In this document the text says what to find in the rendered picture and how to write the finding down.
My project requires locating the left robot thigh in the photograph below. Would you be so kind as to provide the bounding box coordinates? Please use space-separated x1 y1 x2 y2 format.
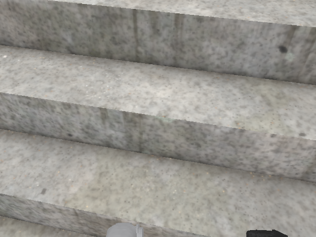
106 222 144 237

